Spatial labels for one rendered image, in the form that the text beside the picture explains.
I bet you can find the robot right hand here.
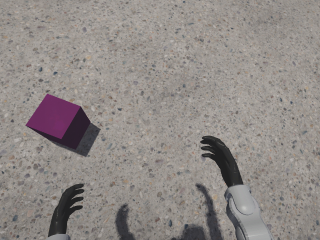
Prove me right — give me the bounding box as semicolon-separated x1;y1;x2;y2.
200;135;244;187

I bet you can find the carton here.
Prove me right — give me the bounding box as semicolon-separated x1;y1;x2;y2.
26;93;91;150

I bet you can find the robot right forearm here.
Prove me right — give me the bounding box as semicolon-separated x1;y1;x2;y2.
224;184;275;240

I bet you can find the robot left hand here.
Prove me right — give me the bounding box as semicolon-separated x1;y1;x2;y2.
48;184;85;237

